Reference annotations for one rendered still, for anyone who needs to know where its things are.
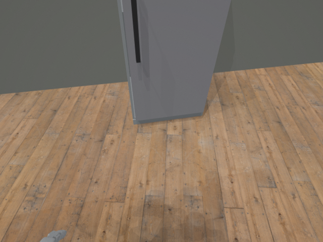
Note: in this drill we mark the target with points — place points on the left robot hand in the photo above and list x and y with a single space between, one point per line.
54 236

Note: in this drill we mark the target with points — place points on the fridge door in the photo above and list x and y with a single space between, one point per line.
179 42

